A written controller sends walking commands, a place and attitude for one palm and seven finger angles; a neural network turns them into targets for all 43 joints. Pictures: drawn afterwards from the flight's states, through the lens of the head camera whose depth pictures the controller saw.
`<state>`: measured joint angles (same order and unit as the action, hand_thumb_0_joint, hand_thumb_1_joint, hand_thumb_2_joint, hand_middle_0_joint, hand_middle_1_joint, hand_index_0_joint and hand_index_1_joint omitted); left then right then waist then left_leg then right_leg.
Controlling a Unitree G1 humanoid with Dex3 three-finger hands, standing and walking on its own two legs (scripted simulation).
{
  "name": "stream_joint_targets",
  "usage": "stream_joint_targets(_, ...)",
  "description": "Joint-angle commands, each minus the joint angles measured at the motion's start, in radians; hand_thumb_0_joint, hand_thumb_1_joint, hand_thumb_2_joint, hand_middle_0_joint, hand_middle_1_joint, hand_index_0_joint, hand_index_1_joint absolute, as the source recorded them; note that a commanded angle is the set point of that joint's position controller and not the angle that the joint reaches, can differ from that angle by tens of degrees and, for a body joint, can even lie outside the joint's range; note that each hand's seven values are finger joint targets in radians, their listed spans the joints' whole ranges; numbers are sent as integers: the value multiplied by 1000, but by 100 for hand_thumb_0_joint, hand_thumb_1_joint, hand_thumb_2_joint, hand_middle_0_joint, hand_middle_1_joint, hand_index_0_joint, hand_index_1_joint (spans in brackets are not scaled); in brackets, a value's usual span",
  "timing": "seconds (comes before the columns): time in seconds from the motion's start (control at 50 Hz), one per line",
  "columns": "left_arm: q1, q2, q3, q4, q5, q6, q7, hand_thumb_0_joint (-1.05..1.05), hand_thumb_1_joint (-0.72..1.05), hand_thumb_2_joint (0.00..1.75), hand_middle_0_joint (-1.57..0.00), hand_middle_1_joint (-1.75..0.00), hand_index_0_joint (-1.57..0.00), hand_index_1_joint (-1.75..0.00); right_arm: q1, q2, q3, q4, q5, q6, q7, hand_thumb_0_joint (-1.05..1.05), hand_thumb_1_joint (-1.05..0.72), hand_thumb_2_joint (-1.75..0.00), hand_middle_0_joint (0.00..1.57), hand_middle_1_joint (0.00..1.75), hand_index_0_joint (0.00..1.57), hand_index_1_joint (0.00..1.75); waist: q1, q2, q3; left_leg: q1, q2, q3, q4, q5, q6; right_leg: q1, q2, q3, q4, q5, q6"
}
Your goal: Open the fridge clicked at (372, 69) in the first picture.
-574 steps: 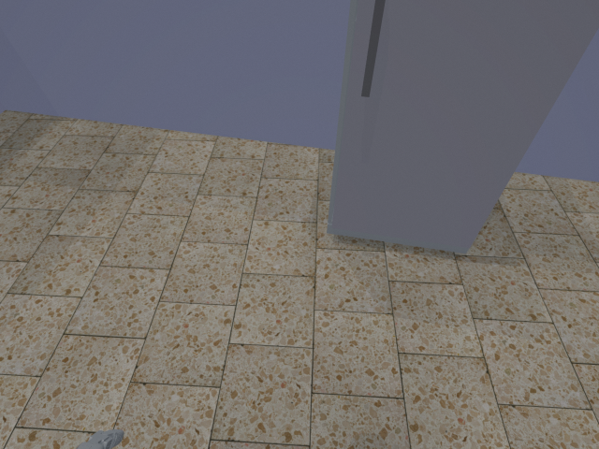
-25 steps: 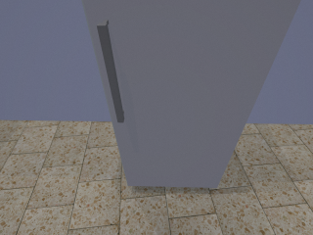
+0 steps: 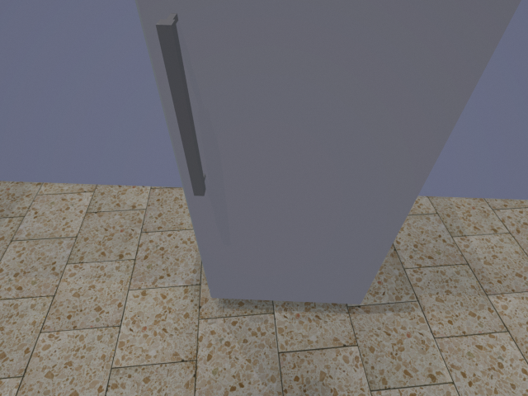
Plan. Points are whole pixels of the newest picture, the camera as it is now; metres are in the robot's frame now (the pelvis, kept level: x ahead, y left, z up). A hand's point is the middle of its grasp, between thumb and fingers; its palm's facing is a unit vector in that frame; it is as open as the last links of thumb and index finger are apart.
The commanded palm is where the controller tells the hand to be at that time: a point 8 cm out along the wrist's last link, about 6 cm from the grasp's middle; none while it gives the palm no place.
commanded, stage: look again from close up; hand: left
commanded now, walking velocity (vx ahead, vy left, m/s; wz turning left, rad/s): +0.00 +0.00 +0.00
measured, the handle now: (188, 119) +0.55 +0.18 +0.13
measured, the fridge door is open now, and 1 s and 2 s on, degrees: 0 0 0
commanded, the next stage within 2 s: none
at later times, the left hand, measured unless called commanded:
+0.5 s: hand out of the picture +0.01 +0.16 -0.17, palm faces +0.04 -0.98 -0.20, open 7.4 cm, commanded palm none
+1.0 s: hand out of the picture +0.01 +0.16 -0.17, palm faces +0.05 -0.98 -0.18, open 7.4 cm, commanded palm none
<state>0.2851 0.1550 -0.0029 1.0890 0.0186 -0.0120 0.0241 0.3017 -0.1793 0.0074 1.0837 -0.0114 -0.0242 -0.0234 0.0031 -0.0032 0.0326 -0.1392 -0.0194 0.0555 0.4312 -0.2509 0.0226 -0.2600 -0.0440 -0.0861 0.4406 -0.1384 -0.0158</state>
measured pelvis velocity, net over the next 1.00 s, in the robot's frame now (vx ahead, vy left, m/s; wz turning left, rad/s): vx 0.01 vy -0.01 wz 0.01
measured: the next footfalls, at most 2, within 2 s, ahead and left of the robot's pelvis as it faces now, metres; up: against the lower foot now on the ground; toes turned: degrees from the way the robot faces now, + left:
none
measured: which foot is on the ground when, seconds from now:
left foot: down 0.00-1.00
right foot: down 0.00-1.00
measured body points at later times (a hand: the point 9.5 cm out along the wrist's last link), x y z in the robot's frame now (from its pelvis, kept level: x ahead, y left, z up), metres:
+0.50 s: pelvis +0.00 -0.01 +0.00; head +0.01 -0.02 +0.45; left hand +0.01 +0.22 -0.15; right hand +0.00 -0.23 -0.16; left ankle -0.01 +0.10 -0.74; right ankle +0.07 -0.11 -0.74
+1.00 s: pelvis +0.01 -0.01 +0.00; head +0.02 -0.01 +0.45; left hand +0.01 +0.21 -0.16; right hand +0.00 -0.22 -0.16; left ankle -0.01 +0.10 -0.74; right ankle +0.07 -0.11 -0.74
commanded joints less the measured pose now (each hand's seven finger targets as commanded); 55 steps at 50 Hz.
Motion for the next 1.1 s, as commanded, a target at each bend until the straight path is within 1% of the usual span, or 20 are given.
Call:
stream_joint_targets(0.0, 39, 124, 25, -39, -4, -20, 10, 0, 90, 90, -20, -30, -20, -30, 55, -100, -21, -29, -3, -12, -4, 0, -90, -90, 20, 30, 20, 30, -2, -8, 38, -149, 112, -108, -129, -13, 4, 99, -90, 133, -90, -63, -29)
stream_joint_targets(0.06, 30, 125, 26, -38, -5, -20, 10, 0, 90, 90, -20, -30, -20, -30, 50, -101, -20, -22, -3, -12, -4, 0, -90, -90, 20, 30, 20, 30, -4, -19, 39, -145, 112, -106, -128, 0, 1, 99, -91, 134, -93, -59, -29)
stream_joint_targets(0.1, 27, 126, 26, -39, -4, -19, 11, 0, 90, 90, -20, -30, -20, -30, 52, -98, -21, -20, -3, -11, -4, 0, -90, -90, 20, 30, 20, 30, -2, -5, 38, -143, 114, -108, -131, 3, 0, 104, -88, 130, -93, -54, -29)
stream_joint_targets(0.18, 27, 127, 27, -40, -5, -18, 10, 0, 90, 90, -20, -30, -20, -30, 52, -95, -20, -14, -4, -8, -3, 0, -90, -90, 20, 30, 20, 30, -2, -13, 51, -148, 108, -100, -132, -14, -2, 95, -92, 137, -108, -84, -28)
stream_joint_targets(0.2, 29, 127, 27, -41, -5, -19, 11, 0, 90, 90, -20, -30, -20, -30, 59, -90, -18, -13, -3, -8, -3, 0, -90, -90, 20, 30, 20, 30, -2, -19, 37, -141, 111, -104, -129, -1, -1, 107, -90, 133, -106, -68, -29)
stream_joint_targets(0.24, 24, 128, 29, -42, -5, -18, 10, 0, 90, 90, -20, -30, -20, -30, 54, -91, -19, -9, -4, -7, -2, 0, -90, -90, 20, 30, 20, 30, -2, -16, 51, -146, 106, -99, -130, -17, -3, 94, -92, 137, -112, -96, -28)
stream_joint_targets(0.26, 24, 129, 30, -43, -5, -18, 10, 0, 90, 90, -20, -30, -20, -30, 59, -89, -19, -10, -4, -6, -2, 0, -90, -90, 20, 30, 20, 30, -3, -32, 50, -145, 106, -99, -129, -19, -2, 95, -92, 139, -116, -102, -28)
stream_joint_targets(0.34, 29, 128, 31, -44, -5, -17, 10, 0, 90, 90, -20, -30, -20, -30, 62, -86, -18, -6, -4, -6, -2, 0, -90, -90, 20, 30, 20, 30, 0, -12, 53, -153, 103, -98, -130, -29, -2, 95, -93, 140, -122, -117, -28)
stream_joint_targets(0.38, 30, 128, 32, -44, -5, -16, 9, 0, 90, 90, -20, -30, -20, -30, 67, -83, -18, -3, -5, -3, -2, 0, -90, -90, 20, 30, 20, 30, -2, -27, 57, -154, 100, -94, -126, -48, -3, 85, -92, 147, -134, -156, -28)
stream_joint_targets(0.52, 42, 118, 32, -41, -5, -18, 10, 0, 90, 90, -20, -30, -20, -30, 76, -74, -17, 1, -3, -7, -3, 0, -90, -90, 20, 30, 20, 30, 0, 2, 34, -148, 107, -97, -126, -15, -3, 108, -90, 136, -120, -98, -30)
stream_joint_targets(0.6, 50, 111, 29, -35, -5, -17, 10, 0, 90, 90, -20, -30, -20, -30, 83, -66, -16, 4, -3, -6, -5, 0, -90, -90, 20, 30, 20, 30, 0, -13, 48, -145, 110, -97, -130, -11, -3, 102, -87, 134, -121, -94, -31)
stream_joint_targets(0.68, 54, 105, 29, -32, -6, -15, 10, 0, 90, 90, -20, -30, -20, -30, 87, -65, -15, 8, -4, -4, -5, 0, -90, -90, 20, 30, 20, 30, 1, -7, 64, -157, 105, -97, -132, -36, -3, 90, -84, 139, -125, -124, -29)
stream_joint_targets(0.72, 60, 105, 29, -32, -5, -17, 10, 0, 90, 90, -20, -30, -20, -30, 88, -64, -16, 6, -3, -6, -6, 0, -90, -90, 20, 30, 20, 30, 3, 2, 52, -153, 108, -96, -129, -20, -2, 104, -85, 134, -120, -94, -29)
stream_joint_targets(0.78, 63, 104, 30, -31, -6, -17, 10, 0, 90, 90, -20, -30, -20, -30, 90, -61, -16, 7, -2, -6, -6, 0, -90, -90, 20, 30, 20, 30, 1, -21, 48, -145, 104, -91, -124, -22, -2, 99, -87, 140, -125, -113, -30)
stream_joint_targets(0.82, 65, 102, 30, -33, -5, -18, 11, 0, 90, 90, -20, -30, -20, -30, 94, -61, -16, 7, -2, -9, -6, 0, -90, -90, 20, 30, 20, 30, 2, -7, 40, -140, 109, -94, -124, 5, -2, 110, -86, 132, -115, -72, -30)
stream_joint_targets(0.9, 70, 97, 29, -31, -4, -19, 12, 0, 90, 90, -20, -30, -20, -30, 93, -53, -17, 9, -2, -9, -7, 0, -90, -90, 20, 30, 20, 30, 3, -13, 44, -137, 111, -92, -123, 12, -2, 110, -85, 129, -114, -62, -31)
stream_joint_targets(0.98, 66, 98, 29, -30, -5, -17, 11, 0, 90, 90, -20, -30, -20, -30, 90, -55, -16, 9, -2, -10, -8, 0, -90, -90, 20, 30, 20, 30, 4, 3, 57, -153, 110, -98, -131, 1, -2, 110, -84, 126, -109, -68, -30)
stream_joint_targets(1.02, 71, 95, 29, -31, -4, -18, 12, 0, 90, 90, -20, -30, -20, -30, 87, -56, -17, 7, -2, -12, -8, 0, -90, -90, 20, 30, 20, 30, 6, 6, 46, -144, 114, -100, -128, 25, -1, 118, -83, 120, -102, -36, -29)
stream_joint_targets(1.04, 69, 96, 29, -30, -5, -18, 12, 0, 90, 90, -20, -30, -20, -30, 86, -57, -16, 9, -2, -12, -9, 0, -90, -90, 20, 30, 20, 30, 5, -6, 48, -143, 115, -100, -128, 24, -2, 116, -83, 120, -99, -36, -29)
stream_joint_targets(1.08, 71, 97, 29, -29, -5, -19, 11, 0, 90, 90, -20, -30, -20, -30, 86, -57, -18, 8, -2, -12, -8, 0, -90, -90, 20, 30, 20, 30, 5, 1, 43, -137, 114, -99, -129, 17, -1, 115, -84, 121, -102, -41, -29)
